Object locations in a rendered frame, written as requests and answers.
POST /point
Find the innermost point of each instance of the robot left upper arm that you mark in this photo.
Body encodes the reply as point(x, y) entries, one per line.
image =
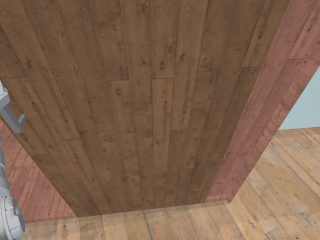
point(12, 225)

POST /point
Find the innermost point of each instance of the left robot hand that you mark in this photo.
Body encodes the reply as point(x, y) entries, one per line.
point(4, 97)

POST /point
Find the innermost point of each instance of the left robot forearm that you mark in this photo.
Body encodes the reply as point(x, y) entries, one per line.
point(4, 183)

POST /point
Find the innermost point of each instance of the wardrobe door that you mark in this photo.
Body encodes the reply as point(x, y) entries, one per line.
point(295, 37)
point(132, 104)

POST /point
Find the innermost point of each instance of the handle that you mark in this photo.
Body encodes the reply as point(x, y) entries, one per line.
point(15, 124)

